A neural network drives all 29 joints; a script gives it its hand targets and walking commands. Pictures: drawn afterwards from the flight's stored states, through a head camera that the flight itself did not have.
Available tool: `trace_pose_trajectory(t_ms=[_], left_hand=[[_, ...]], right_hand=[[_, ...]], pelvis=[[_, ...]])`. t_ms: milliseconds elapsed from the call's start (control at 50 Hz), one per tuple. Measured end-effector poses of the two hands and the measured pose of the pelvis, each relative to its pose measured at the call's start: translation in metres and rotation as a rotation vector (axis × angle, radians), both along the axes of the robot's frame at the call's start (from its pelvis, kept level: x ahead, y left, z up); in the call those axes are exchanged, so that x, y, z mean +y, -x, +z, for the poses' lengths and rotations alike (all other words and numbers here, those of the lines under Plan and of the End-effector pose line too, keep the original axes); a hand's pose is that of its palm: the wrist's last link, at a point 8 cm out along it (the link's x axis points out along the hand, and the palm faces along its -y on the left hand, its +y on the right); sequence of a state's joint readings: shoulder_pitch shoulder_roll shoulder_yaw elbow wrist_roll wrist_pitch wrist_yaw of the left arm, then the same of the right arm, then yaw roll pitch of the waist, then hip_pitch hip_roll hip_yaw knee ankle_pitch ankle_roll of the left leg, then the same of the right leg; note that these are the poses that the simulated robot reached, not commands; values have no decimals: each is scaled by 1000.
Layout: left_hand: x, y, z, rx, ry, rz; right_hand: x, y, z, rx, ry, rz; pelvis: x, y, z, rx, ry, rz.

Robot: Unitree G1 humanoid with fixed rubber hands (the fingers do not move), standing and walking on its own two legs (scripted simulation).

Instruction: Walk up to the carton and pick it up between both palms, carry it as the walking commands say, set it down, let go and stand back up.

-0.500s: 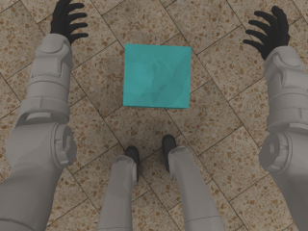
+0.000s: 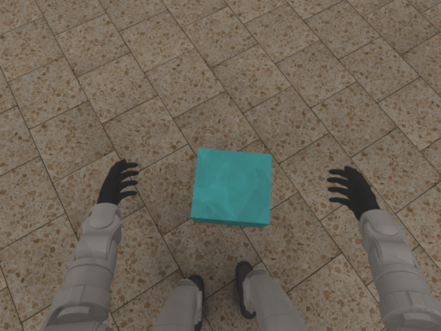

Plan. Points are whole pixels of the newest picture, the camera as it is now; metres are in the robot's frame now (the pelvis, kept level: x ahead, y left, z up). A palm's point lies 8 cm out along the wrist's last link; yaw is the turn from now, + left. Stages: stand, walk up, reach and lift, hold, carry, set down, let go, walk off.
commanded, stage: let go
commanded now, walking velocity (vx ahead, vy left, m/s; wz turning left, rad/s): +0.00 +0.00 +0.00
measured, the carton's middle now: (231, 189) +0.45 -0.06 -0.64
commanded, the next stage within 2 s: stand in 0.88 s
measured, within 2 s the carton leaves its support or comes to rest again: neither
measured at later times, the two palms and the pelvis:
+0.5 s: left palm (58, 293) +0.19 +0.25 -0.03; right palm (365, 279) +0.18 -0.21 -0.03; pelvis +0.02 +0.02 +0.04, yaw -1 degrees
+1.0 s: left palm (61, 303) +0.17 +0.25 -0.04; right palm (387, 277) +0.18 -0.26 -0.04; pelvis +0.04 +0.00 +0.04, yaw -2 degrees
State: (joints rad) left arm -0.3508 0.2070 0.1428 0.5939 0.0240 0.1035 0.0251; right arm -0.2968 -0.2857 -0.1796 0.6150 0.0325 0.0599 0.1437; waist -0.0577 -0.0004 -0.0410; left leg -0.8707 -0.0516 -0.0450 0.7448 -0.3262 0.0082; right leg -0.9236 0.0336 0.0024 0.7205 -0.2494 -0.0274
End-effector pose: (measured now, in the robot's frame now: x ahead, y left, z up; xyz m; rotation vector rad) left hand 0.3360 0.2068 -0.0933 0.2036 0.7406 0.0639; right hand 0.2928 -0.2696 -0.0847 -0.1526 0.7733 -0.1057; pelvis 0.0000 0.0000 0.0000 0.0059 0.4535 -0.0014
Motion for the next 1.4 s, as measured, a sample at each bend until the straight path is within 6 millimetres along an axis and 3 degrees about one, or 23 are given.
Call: trace_pose_trajectory(t_ms=[280,380,480,640,920,1040,1120,1400], left_hand=[[32,102,49,9,-4,2],[39,129,60,17,-7,-7],[43,145,66,38,-8,-5],[41,154,69,56,6,14],[34,148,67,31,-46,26],[48,169,44,148,-102,25],[47,170,32,206,-98,16],[33,152,10,282,-83,1]], right_hand=[[40,99,44,20,5,11],[49,116,53,20,7,30],[55,117,56,16,8,53],[51,109,59,19,23,67],[34,105,56,26,67,33],[6,125,41,45,134,-17],[-4,138,31,103,142,-54],[-1,157,7,236,116,-131]], pelvis=[[11,-14,31,-308,15,-5],[16,-16,36,-422,20,-11],[19,-17,38,-514,22,-17],[15,-19,38,-575,18,-5],[1,-29,36,-529,19,-17],[-1,-45,35,-426,31,-39],[-2,-58,34,-395,32,-51],[-5,-84,26,-376,30,-78]])
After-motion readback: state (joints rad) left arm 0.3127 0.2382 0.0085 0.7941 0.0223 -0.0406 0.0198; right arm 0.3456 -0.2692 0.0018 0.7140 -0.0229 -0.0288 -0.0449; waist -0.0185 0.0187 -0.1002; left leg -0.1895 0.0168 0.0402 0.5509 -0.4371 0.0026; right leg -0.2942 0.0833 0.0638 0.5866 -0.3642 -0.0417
